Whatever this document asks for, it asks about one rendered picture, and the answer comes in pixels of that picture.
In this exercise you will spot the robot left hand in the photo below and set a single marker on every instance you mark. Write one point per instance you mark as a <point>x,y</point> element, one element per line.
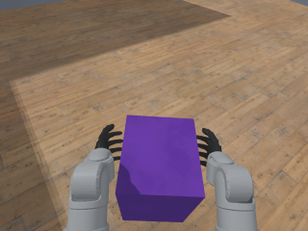
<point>103,140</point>

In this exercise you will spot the robot right hand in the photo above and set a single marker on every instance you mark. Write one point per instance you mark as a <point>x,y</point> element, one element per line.
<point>213,145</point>

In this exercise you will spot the robot left forearm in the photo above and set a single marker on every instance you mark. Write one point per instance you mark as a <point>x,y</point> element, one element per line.
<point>89,192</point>

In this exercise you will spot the robot right forearm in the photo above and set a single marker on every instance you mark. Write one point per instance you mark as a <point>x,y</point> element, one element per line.
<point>234,193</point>

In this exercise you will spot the carton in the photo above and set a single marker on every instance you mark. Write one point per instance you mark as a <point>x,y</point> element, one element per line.
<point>159,176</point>

